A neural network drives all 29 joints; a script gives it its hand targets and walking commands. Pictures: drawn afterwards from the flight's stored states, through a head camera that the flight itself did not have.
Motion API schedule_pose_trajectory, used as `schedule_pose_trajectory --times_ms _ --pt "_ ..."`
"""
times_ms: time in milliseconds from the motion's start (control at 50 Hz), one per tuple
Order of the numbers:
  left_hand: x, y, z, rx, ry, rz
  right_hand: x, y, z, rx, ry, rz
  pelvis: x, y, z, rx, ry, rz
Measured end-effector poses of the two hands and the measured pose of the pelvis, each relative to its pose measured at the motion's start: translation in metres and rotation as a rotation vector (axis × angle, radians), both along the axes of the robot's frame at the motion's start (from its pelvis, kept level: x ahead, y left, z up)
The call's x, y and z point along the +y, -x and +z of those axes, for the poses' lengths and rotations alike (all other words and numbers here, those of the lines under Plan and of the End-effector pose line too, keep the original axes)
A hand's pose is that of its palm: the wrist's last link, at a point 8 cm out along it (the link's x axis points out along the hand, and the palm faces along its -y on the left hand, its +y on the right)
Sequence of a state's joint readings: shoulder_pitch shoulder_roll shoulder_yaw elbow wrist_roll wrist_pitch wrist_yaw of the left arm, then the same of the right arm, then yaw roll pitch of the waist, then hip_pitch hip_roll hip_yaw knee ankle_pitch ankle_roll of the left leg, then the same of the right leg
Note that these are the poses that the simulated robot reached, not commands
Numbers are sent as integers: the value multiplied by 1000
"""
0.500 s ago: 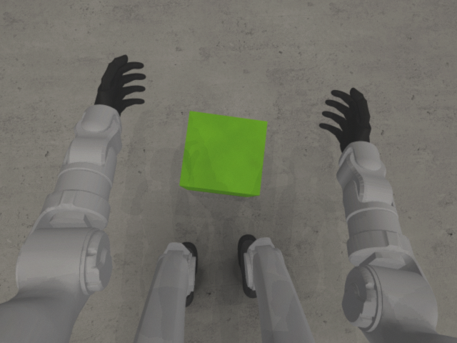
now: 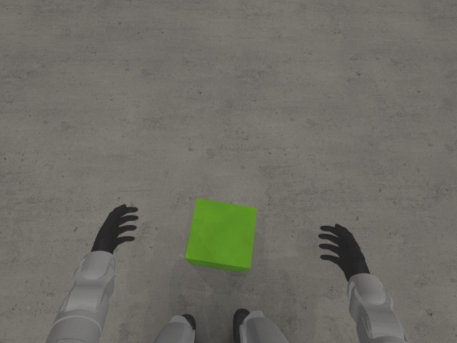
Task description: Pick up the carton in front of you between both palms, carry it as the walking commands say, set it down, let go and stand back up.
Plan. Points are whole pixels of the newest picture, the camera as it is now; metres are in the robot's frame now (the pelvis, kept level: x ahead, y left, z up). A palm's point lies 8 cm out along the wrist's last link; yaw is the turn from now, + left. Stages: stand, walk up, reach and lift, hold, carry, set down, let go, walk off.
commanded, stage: let go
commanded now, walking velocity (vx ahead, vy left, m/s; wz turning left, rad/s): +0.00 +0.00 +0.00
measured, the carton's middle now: (221, 238) +0.39 -0.02 -0.61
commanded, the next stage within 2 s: stand in 0.76 s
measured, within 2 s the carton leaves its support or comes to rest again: neither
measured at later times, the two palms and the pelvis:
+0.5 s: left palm (49, 323) +0.18 +0.25 -0.03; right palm (369, 317) +0.18 -0.22 -0.03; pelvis +0.02 +0.02 +0.04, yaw -1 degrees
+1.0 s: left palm out of the picture +0.13 +0.27 -0.06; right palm (384, 337) +0.15 -0.25 -0.06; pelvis +0.04 +0.00 +0.03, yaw -1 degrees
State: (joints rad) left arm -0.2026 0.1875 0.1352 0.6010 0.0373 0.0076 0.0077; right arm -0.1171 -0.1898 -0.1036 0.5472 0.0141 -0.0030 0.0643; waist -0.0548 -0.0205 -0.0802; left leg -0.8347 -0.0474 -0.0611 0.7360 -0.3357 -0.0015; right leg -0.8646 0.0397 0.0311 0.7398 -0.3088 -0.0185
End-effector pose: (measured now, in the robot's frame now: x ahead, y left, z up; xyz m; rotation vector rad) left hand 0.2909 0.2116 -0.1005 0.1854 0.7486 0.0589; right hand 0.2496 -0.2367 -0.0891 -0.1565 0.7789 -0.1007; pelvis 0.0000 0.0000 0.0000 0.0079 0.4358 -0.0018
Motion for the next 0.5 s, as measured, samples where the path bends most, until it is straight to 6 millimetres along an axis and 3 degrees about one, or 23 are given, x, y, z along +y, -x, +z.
schedule_pose_trajectory --times_ms 260,380,500 --pt "20 79 55 19 4 0 7 71 54 11 0 -7 7 -22 35 -290 14 -14" --pt "32 103 69 31 0 2 13 76 60 8 -6 12 13 -21 38 -407 18 -17" --pt "36 113 73 44 4 4 19 73 61 9 -7 27 16 -16 38 -486 18 -12"
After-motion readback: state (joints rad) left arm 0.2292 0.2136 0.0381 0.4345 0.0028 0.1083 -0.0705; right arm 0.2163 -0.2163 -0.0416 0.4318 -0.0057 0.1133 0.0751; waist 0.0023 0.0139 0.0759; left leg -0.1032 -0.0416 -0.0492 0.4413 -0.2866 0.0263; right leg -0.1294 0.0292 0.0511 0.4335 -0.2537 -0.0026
